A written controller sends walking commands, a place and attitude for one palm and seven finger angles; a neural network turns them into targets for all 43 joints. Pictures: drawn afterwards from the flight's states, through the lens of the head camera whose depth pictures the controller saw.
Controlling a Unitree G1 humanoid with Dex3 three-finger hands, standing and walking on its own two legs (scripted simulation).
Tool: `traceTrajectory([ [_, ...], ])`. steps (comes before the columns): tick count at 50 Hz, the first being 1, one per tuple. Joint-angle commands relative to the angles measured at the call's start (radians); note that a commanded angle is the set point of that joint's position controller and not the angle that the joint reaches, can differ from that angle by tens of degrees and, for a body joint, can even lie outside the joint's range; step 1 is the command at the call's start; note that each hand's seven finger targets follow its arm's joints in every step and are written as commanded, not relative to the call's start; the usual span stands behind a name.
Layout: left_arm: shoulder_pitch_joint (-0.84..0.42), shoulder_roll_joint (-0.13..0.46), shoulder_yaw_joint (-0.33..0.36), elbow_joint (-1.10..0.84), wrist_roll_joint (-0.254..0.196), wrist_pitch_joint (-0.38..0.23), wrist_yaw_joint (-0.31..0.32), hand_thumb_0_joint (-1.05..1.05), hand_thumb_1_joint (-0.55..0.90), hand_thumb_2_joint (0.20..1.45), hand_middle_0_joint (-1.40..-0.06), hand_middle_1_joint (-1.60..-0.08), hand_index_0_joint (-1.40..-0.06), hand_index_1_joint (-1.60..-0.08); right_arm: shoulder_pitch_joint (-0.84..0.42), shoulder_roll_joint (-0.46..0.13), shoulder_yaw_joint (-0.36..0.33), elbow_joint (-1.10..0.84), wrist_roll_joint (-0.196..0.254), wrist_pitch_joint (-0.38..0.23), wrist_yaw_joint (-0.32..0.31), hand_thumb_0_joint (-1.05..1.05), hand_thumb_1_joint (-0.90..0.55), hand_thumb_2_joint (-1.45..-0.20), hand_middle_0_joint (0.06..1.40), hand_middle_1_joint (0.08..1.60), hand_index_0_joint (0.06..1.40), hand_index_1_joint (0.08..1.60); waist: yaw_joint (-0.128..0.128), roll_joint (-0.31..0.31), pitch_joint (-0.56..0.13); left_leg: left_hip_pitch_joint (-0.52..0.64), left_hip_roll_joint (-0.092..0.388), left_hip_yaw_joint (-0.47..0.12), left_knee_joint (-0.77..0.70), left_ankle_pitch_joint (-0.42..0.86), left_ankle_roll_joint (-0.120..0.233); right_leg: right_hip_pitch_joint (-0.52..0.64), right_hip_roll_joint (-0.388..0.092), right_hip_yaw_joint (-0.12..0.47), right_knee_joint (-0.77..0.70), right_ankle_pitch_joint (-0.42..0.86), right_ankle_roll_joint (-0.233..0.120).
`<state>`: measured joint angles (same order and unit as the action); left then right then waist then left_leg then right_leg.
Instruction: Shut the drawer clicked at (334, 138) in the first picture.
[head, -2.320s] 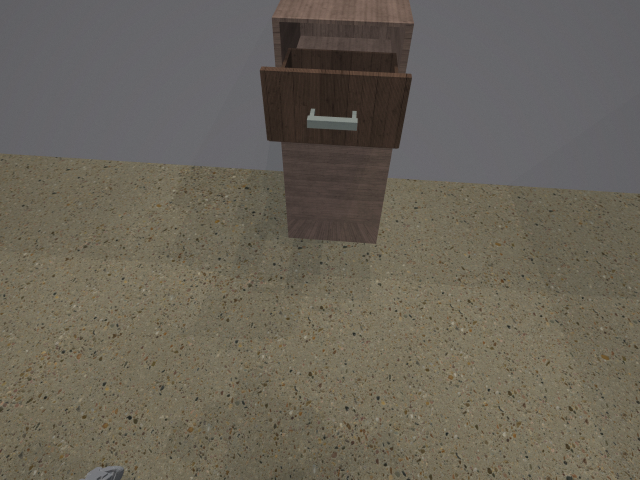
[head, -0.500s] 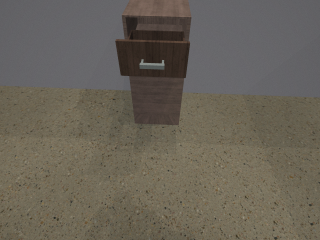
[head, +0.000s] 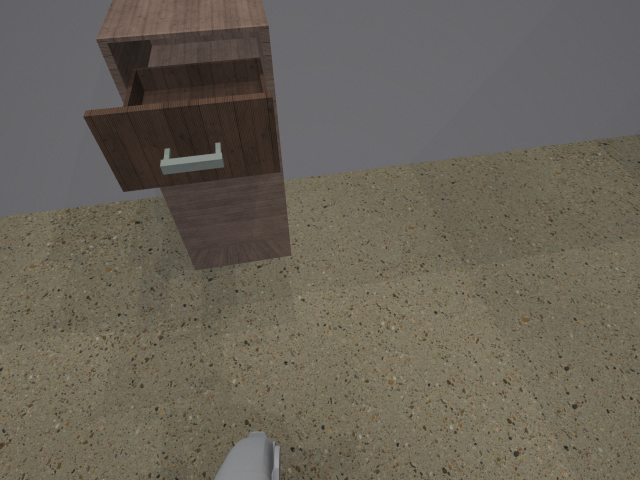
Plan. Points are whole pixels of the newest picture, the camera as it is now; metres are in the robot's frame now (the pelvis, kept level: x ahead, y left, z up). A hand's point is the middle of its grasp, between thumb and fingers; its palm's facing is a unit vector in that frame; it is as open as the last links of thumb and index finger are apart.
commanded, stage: turn to face it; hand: left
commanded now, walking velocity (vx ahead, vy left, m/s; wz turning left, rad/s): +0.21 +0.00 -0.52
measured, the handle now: (193, 157) +0.65 +0.31 +0.01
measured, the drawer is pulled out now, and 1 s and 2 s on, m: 0.30 0.30 0.30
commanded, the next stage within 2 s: take the last steps up to it in 0.76 s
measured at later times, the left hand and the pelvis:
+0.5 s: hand (185, 413) +0.23 +0.24 -0.17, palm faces +0.03 -0.98 -0.19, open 7.3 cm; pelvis +0.14 +0.07 -0.01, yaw +1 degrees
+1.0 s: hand out of the picture +0.10 +0.29 -0.19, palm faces +0.27 -0.94 -0.22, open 7.3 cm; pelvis +0.15 +0.10 -0.01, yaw +11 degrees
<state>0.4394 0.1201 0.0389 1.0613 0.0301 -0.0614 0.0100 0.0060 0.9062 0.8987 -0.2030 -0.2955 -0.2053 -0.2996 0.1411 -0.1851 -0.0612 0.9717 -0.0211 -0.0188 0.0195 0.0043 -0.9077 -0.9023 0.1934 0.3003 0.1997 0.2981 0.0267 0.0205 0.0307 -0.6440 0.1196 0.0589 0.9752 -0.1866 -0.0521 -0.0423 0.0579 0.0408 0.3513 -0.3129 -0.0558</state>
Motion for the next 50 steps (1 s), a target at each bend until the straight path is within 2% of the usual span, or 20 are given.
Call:
traceTrajectory([
  [1, 0.066, 0.197, 0.044, -0.043, -0.002, -0.015, 0.02, 0.0, 0.9, 0.9, -0.2, -0.3, -0.2, -0.3, -0.138, -0.041, -0.005, -0.124, 0.007, -0.036, 0.002, 0.0, -0.9, -0.9, 0.2, 0.3, 0.2, 0.3, 0.027, -0.136, 0.065, 0.032, -0.039, 0.033, -0.185, 0.014, 0.018, -0.016, -0.235, 0.18, -0.071, 0.584, -0.111],
  [3, 0.038, 0.22, 0.054, -0.055, -0.001, -0.008, 0.021, 0.0, 0.9, 0.9, -0.2, -0.3, -0.2, -0.3, -0.102, -0.051, -0.007, -0.125, 0.011, -0.043, -0.005, 0.0, -0.9, -0.9, 0.2, 0.3, 0.2, 0.3, 0.008, -0.168, 0.038, 0.172, -0.074, 0.042, -0.288, -0.019, 0.036, -0.023, -0.232, 0.19, -0.006, 0.69, -0.1],
  [5, 0.0, 0.22, 0.059, -0.064, -0.009, -0.003, 0.022, 0.0, 0.9, 0.9, -0.2, -0.3, -0.2, -0.3, 0.108, -0.084, -0.01, -0.059, 0.004, -0.047, -0.027, 0.0, -0.9, -0.9, 0.2, 0.3, 0.2, 0.3, -0.084, -0.14, -0.04, 0.46, -0.12, 0.062, -0.431, 0.095, 0.056, -0.09, -0.174, 0.124, 0.188, 0.745, -0.054],
  [6, 0.016, 0.195, 0.055, -0.063, -0.018, 0.0, 0.019, 0.0, 0.9, 0.9, -0.2, -0.3, -0.2, -0.3, 0.248, -0.135, -0.018, -0.014, -0.004, -0.048, -0.039, 0.0, -0.9, -0.9, 0.2, 0.3, 0.2, 0.3, -0.13, -0.082, -0.119, 0.685, -0.041, -0.009, -0.438, 0.217, 0.087, -0.201, -0.129, 0.094, 0.383, 0.587, -0.025],
  [7, 0.1, 0.128, 0.049, -0.06, -0.034, 0.005, 0.014, 0.0, 0.9, 0.9, -0.2, -0.3, -0.2, -0.3, 0.342, -0.237, -0.036, 0.003, -0.018, -0.049, -0.045, 0.0, -0.9, -0.9, 0.2, 0.3, 0.2, 0.3, -0.126, 0.185, -0.247, 0.862, 0.259, -0.36, -0.467, 0.469, 0.215, -0.384, 0.004, -0.03, 0.727, 0.044, 0.022],
  [8, 0.092, 0.113, 0.036, -0.073, -0.027, -0.005, 0.017, 0.0, 0.9, 0.9, -0.2, -0.3, -0.2, -0.3, 0.355, -0.235, -0.024, 0.007, -0.001, -0.033, -0.04, 0.0, -0.9, -0.9, 0.2, 0.3, 0.2, 0.3, -0.106, 0.193, -0.235, 0.744, 0.338, -0.475, -0.599, 0.556, 0.302, -0.398, 0.023, -0.019, 0.93, -0.296, 0.014],
  [9, 0.081, 0.101, 0.021, -0.083, -0.023, 0.011, 0.024, 0.0, 0.9, 0.9, -0.2, -0.3, -0.2, -0.3, 0.259, -0.217, -0.009, -0.017, 0.009, -0.03, -0.046, 0.0, -0.9, -0.9, 0.2, 0.3, 0.2, 0.3, -0.067, 0.154, -0.154, 0.618, 0.372, -0.525, -0.65, 0.413, 0.346, -0.462, -0.032, 0.004, 1.01, -0.287, 0.021],
  [11, -0.006, 0.109, 0.024, -0.071, -0.008, 0.027, 0.013, 0.0, 0.9, 0.9, -0.2, -0.3, -0.2, -0.3, 0.115, -0.098, 0.013, -0.024, 0.004, -0.035, -0.049, 0.0, -0.9, -0.9, 0.2, 0.3, 0.2, 0.3, -0.023, 0.152, 0.013, 0.376, 0.226, -0.384, -0.727, 0.124, 0.302, -0.467, -0.114, -0.002, 0.946, -0.163, 0.041],
  [13, 0.012, 0.08, 0.012, -0.048, -0.006, 0.052, 0.004, 0.0, 0.9, 0.9, -0.2, -0.3, -0.2, -0.3, 0.061, -0.063, 0.026, -0.021, 0.003, -0.04, -0.048, 0.0, -0.9, -0.9, 0.2, 0.3, 0.2, 0.3, 0.02, 0.143, 0.017, 0.233, 0.117, -0.217, -0.734, 0.157, 0.245, -0.323, -0.134, -0.041, 0.743, -0.117, 0.056],
  [24, -0.202, 0.104, 0.024, -0.131, -0.014, 0.071, 0.025, 0.0, 0.9, 0.9, -0.2, -0.3, -0.2, -0.3, 0.178, -0.134, -0.015, 0.012, -0.005, 0.012, -0.044, 0.0, -0.9, -0.9, 0.2, 0.3, 0.2, 0.3, -0.04, 0.071, -0.053, 0.393, 0.099, -0.369, -0.691, 0.177, 0.258, -0.291, -0.082, -0.051, 0.381, -0.104, 0.073],
  [28, -0.162, 0.113, 0.028, -0.117, -0.022, 0.061, 0.036, 0.0, 0.9, 0.9, -0.2, -0.3, -0.2, -0.3, 0.174, -0.125, -0.015, 0.012, 0.008, 0.016, -0.043, 0.0, -0.9, -0.9, 0.2, 0.3, 0.2, 0.3, -0.005, 0.036, -0.073, 0.336, 0.046, -0.353, -0.595, 0.212, 0.199, -0.091, -0.094, -0.039, 0.079, 0.077, 0.069],
  [31, -0.149, 0.225, 0.047, -0.124, -0.013, 0.047, 0.041, 0.0, 0.9, 0.9, -0.2, -0.3, -0.2, -0.3, 0.15, -0.064, -0.011, -0.013, 0.011, 0.026, -0.034, 0.0, -0.9, -0.9, 0.2, 0.3, 0.2, 0.3, -0.002, -0.276, -0.026, 0.147, -0.163, -0.068, -0.277, -0.263, 0.048, -0.04, -0.461, 0.241, -0.069, 0.324, -0.106],
  [34, -0.228, 0.189, 0.04, -0.15, -0.013, 0.053, 0.042, 0.0, 0.9, 0.9, -0.2, -0.3, -0.2, -0.3, 0.157, -0.062, -0.026, 0.012, 0.006, 0.055, -0.029, 0.0, -0.9, -0.9, 0.2, 0.3, 0.2, 0.3, -0.045, -0.1, 0.034, 0.144, -0.115, -0.07, 0.075, -0.272, 0.034, -0.157, -0.397, 0.112, -0.067, 0.432, -0.138],
  [36, -0.213, 0.185, 0.041, -0.153, -0.008, 0.047, 0.04, 0.0, 0.9, 0.9, -0.2, -0.3, -0.2, -0.3, 0.154, -0.048, -0.021, 0.007, 0.006, 0.055, -0.025, 0.0, -0.9, -0.9, 0.2, 0.3, 0.2, 0.3, -0.04, -0.119, 0.021, 0.138, -0.102, -0.056, 0.088, -0.255, 0.023, -0.122, -0.366, 0.032, -0.036, 0.495, -0.118],
  [41, -0.128, 0.231, 0.055, -0.122, 0.002, 0.054, 0.035, 0.0, 0.9, 0.9, -0.2, -0.3, -0.2, -0.3, 0.049, -0.032, -0.008, -0.032, 0.012, 0.049, -0.023, 0.0, -0.9, -0.9, 0.2, 0.3, 0.2, 0.3, 0.01, -0.196, -0.005, 0.224, -0.108, -0.007, -0.161, -0.294, 0.018, -0.068, -0.367, 0.004, 0.03, 0.594, -0.111],
  [45, -0.134, 0.223, 0.047, -0.097, -0.011, 0.061, 0.026, 0.0, 0.9, 0.9, -0.2, -0.3, -0.2, -0.3, 0.131, -0.047, 0.003, -0.002, 0.006, 0.028, -0.026, 0.0, -0.9, -0.9, 0.2, 0.3, 0.2, 0.3, -0.035, -0.199, -0.06, 0.498, -0.124, 0.025, -0.515, -0.05, 0.036, -0.152, -0.293, -0.055, 0.115, 0.335, -0.011],
  [46, -0.127, 0.19, 0.039, -0.103, -0.014, 0.064, 0.019, 0.0, 0.9, 0.9, -0.2, -0.3, -0.2, -0.3, 0.174, -0.105, -0.005, 0.01, 0.001, 0.017, -0.028, 0.0, -0.9, -0.9, 0.2, 0.3, 0.2, 0.3, -0.05, -0.064, -0.084, 0.625, -0.035, -0.067, -0.578, -0.02, 0.066, -0.259, -0.243, -0.102, 0.204, 0.101, 0.029],
  [47, -0.118, 0.131, 0.026, -0.122, -0.013, 0.065, 0.009, 0.0, 0.9, 0.9, -0.2, -0.3, -0.2, -0.3, 0.22, -0.202, -0.025, 0.015, -0.011, 0.01, -0.029, 0.0, -0.9, -0.9, 0.2, 0.3, 0.2, 0.3, -0.069, 0.188, -0.092, 0.698, 0.185, -0.36, -0.656, -0.032, 0.164, -0.443, -0.132, -0.183, 0.378, -0.182, 0.08],
  [48, -0.195, 0.135, 0.019, -0.144, -0.002, 0.062, 0.007, 0.0, 0.9, 0.9, -0.2, -0.3, -0.2, -0.3, 0.257, -0.233, -0.03, 0.026, -0.014, 0.012, -0.034, 0.0, -0.9, -0.9, 0.2, 0.3, 0.2, 0.3, -0.109, 0.221, -0.035, 0.659, 0.268, -0.499, -0.749, -0.111, 0.252, -0.544, -0.095, -0.152, 0.55, -0.321, 0.079],
  [50, -0.24, 0.156, 0.025, -0.129, 0.003, 0.062, 0.001, 0.0, 0.9, 0.9, -0.2, -0.3, -0.2, -0.3, 0.238, -0.193, -0.022, 0.03, -0.012, 0.004, -0.048, 0.0, -0.9, -0.9, 0.2, 0.3, 0.2, 0.3, -0.103, 0.137, 0.078, 0.562, 0.251, -0.483, -0.788, -0.217, 0.281, -0.616, -0.135, -0.05, 0.718, -0.22, 0.055],
])
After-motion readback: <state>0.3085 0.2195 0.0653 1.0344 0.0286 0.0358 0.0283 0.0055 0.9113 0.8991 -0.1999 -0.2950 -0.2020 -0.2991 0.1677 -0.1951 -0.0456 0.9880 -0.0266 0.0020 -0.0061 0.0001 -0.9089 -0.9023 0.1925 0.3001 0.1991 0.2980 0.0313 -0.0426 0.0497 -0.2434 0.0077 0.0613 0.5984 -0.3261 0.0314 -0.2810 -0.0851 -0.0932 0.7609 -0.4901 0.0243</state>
